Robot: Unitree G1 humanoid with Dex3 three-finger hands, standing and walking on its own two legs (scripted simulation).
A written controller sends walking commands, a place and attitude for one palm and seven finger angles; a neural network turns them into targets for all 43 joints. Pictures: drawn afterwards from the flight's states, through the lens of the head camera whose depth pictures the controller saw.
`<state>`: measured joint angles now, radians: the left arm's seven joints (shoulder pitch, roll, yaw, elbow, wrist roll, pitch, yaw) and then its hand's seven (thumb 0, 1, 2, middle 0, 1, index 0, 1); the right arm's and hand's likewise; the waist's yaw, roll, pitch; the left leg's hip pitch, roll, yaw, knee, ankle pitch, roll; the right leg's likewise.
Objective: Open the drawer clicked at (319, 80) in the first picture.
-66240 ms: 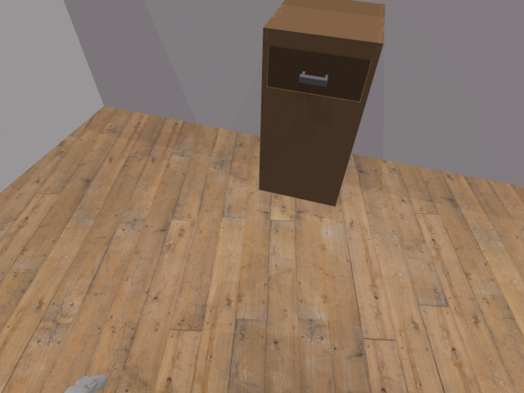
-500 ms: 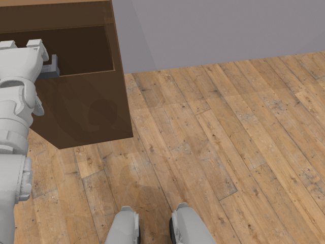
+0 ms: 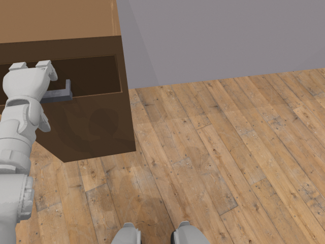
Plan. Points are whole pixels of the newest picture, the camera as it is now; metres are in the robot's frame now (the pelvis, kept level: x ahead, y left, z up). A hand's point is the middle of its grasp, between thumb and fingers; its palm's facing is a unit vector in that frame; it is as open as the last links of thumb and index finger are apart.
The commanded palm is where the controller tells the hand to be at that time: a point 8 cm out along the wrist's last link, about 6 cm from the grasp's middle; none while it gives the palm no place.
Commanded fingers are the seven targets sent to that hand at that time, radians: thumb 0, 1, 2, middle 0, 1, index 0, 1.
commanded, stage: lift the fingers back up to retry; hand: left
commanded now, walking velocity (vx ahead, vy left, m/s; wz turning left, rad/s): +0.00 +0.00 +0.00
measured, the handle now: (51, 90) +0.52 +0.29 -0.02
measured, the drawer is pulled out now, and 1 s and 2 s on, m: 0.00 0.00 0.00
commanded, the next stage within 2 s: re-aim the fingers above the handle in 0.26 s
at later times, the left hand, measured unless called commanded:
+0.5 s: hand (33, 94) +0.47 +0.30 +0.03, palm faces -0.09 -0.04 -1.00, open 13.8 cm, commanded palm +0.46 +0.29 +0.10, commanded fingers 0.00 -0.50 0.30 -0.30 -1.20 -0.30 -1.20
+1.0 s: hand (34, 94) +0.47 +0.30 +0.04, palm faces -0.08 -0.03 -1.00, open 13.8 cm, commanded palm +0.46 +0.28 +0.09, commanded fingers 0.00 -0.50 0.30 -0.30 -1.20 -0.30 -1.20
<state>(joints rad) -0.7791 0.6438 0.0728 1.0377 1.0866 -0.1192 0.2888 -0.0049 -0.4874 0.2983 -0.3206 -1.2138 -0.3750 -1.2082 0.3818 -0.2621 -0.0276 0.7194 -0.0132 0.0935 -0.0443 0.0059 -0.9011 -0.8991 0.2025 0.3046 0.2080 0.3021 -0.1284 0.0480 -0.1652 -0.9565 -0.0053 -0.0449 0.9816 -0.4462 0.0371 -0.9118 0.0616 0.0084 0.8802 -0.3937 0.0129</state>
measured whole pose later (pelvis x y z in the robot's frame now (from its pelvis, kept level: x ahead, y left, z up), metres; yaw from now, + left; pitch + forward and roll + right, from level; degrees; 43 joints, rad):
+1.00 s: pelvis +0.01 +0.00 +0.01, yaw +0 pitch +21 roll -3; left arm -0.74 0.62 0.07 1.05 1.09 -0.11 0.28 0.00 -0.49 0.30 -0.32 -1.20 -0.33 -1.20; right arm 0.36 -0.26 -0.04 0.71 -0.01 0.13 -0.03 0.01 -0.90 -0.90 0.20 0.30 0.21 0.30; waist -0.11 0.04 -0.17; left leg -0.83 -0.01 -0.03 0.89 -0.43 0.04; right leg -0.79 0.06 0.03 0.80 -0.38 0.01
